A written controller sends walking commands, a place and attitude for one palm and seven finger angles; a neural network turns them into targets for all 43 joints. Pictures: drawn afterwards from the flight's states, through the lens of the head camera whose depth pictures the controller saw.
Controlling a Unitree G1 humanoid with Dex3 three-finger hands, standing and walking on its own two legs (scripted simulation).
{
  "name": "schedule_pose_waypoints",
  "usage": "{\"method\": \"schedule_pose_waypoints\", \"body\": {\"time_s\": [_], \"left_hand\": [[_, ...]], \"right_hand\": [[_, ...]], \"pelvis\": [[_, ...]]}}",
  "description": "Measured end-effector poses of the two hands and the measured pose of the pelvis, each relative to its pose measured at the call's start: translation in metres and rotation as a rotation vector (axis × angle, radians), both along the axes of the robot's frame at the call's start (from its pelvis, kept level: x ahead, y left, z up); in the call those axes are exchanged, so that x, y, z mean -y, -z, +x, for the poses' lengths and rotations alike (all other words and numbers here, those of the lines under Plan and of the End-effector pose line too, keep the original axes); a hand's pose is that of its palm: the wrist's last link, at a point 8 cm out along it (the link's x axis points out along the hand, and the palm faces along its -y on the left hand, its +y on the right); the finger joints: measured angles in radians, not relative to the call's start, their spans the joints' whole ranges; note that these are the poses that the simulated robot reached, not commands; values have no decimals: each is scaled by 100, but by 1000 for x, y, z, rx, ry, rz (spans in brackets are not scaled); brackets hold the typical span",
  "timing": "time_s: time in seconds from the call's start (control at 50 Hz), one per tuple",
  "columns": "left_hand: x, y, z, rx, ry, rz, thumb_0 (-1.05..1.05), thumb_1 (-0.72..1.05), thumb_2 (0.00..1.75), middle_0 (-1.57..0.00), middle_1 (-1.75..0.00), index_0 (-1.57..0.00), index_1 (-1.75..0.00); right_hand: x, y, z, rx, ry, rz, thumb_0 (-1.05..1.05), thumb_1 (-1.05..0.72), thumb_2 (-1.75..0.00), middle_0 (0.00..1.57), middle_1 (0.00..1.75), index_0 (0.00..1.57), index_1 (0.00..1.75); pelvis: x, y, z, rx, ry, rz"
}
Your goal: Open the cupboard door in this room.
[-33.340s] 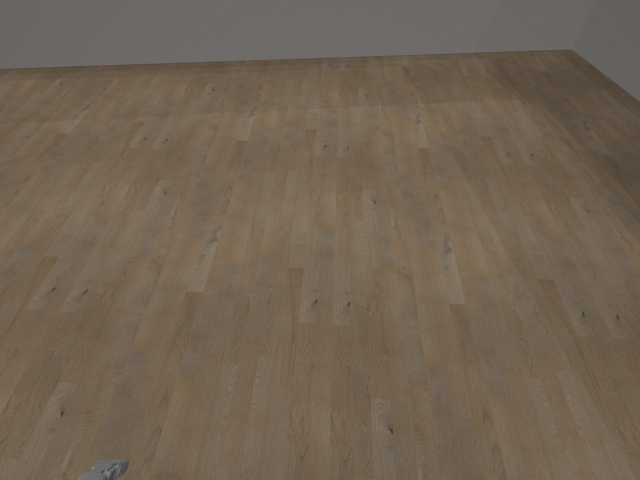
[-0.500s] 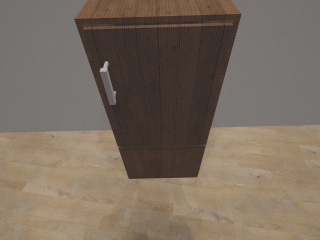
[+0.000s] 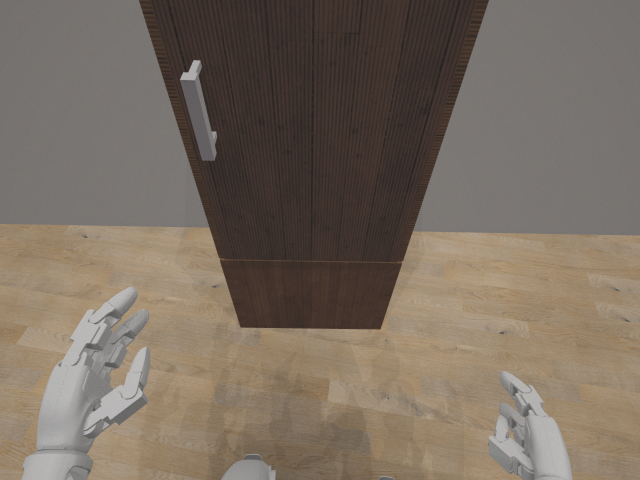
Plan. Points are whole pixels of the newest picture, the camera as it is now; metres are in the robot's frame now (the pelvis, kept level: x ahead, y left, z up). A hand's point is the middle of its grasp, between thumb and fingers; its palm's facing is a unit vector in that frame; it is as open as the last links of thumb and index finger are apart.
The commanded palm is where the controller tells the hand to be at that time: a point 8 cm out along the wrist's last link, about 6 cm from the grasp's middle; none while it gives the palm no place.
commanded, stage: raise the hand with hooked fingers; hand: left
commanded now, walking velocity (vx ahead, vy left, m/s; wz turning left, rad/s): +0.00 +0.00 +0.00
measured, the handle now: (202, 112) +0.60 +0.22 +0.13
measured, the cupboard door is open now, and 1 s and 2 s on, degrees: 0 0 0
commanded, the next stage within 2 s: move the hooked fingers beside the handle in 1.80 s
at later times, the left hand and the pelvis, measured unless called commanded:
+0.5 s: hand (96, 366) +0.23 +0.26 +0.06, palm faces +0.07 -1.00 -0.05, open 10.9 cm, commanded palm +0.20 +0.30 +0.07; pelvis +0.00 +0.01 +0.00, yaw +0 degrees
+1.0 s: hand (59, 310) +0.26 +0.29 +0.11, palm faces +0.08 -1.00 -0.05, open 13.6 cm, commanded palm +0.24 +0.33 +0.12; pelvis +0.01 +0.03 +0.02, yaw +1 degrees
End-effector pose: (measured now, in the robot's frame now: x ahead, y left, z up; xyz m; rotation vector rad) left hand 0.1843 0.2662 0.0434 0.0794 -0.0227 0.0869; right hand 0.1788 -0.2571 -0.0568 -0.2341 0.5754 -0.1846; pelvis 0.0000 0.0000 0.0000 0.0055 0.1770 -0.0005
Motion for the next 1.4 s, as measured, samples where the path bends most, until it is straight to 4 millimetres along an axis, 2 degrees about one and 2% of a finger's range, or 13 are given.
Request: {"method": "schedule_pose_waypoints", "body": {"time_s": [0.08,0.14,0.18,0.24,0.36,0.48,0.58,0.7,0.84,1.06,1.34,1.4], "left_hand": [[-7,29,-21,-59,22,-62,0,65,79,-22,-46,-22,-46],[-13,35,-32,-89,-31,-89,1,58,76,-23,-50,-23,-50],[-14,30,-31,-76,-47,-75,1,53,75,-23,-53,-23,-53],[-16,16,-20,-38,-27,-47,1,46,72,-23,-57,-24,-58],[-25,-4,7,-63,35,-36,1,32,66,-24,-66,-25,-67],[-41,-18,16,-86,14,-33,0,19,60,-25,-75,-26,-76],[-48,-27,18,-53,9,-26,0,7,55,-26,-83,-26,-83],[-51,-37,26,-30,27,-28,0,-7,49,-27,-92,-27,-92],[-64,-53,37,-11,8,-30,-1,-23,42,-28,-102,-29,-103],[-74,-80,56,-11,1,-32,-1,-45,33,-30,-116,-30,-116],[-81,-112,88,14,4,-41,-2,-50,30,-30,-120,-30,-120],[-80,-114,93,11,11,-56,-2,-50,30,-30,-120,-30,-120]], "right_hand": [[-6,3,31,98,-60,-18,1,-90,-90,20,30,20,30],[-17,6,42,112,-94,-27,1,-90,-90,20,30,20,30],[-25,11,42,96,-111,-27,1,-90,-90,20,30,20,30],[-37,19,35,45,-121,-13,1,-90,-90,20,30,20,30],[-50,28,2,-65,-72,41,2,-90,-90,21,30,20,30],[-44,24,-27,-122,-19,38,2,-90,-90,21,30,21,30],[-33,16,-38,-134,-4,-4,2,-90,-90,21,30,20,30],[-29,1,-33,-100,-1,-35,2,-90,-90,21,30,20,30],[-41,-14,-17,-44,-31,-22,2,-90,-90,21,30,20,30],[-56,-22,-3,-23,-75,17,2,-90,-90,21,30,20,30],[-32,-21,-15,-78,-31,2,2,-90,-90,21,30,20,30],[-26,-22,-17,-84,-18,0,2,-90,-90,21,30,20,30]], "pelvis": [[1,22,-4,-26,-8,-9],[1,29,-4,-27,-19,-24],[1,30,-3,-25,-26,-35],[0,28,-2,-22,-35,-48],[-5,16,0,-15,-32,-54],[-13,3,2,-9,-18,-47],[-20,-1,2,3,-17,-46],[-25,-7,2,29,-18,-46],[-26,-15,3,59,-21,-47],[-24,-26,7,94,-24,-41],[-14,-35,12,116,-18,-29],[-12,-37,13,116,-15,-26]]}}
